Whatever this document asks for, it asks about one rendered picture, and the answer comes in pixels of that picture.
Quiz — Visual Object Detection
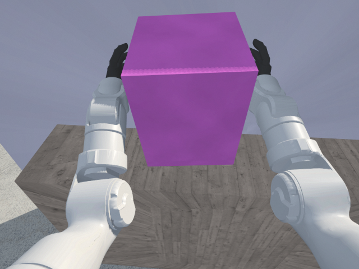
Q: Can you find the right robot hand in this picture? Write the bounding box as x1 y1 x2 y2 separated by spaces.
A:
250 39 271 75

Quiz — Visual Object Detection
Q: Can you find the robot right forearm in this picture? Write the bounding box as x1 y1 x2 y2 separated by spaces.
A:
248 75 351 210

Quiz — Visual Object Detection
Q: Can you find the robot left forearm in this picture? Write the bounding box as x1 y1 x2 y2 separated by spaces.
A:
66 77 129 222

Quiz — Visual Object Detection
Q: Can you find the carton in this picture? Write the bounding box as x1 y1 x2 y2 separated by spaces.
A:
121 12 259 166

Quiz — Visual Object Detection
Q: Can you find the pedestal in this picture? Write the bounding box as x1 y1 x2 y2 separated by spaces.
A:
14 124 359 269

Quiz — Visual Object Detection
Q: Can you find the left robot hand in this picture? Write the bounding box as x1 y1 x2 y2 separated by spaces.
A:
106 43 128 79

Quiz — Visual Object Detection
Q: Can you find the right robot upper arm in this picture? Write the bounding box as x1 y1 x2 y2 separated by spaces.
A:
270 168 359 269

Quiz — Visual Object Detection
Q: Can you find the left robot upper arm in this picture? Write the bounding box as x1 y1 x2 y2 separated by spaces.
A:
6 178 136 269

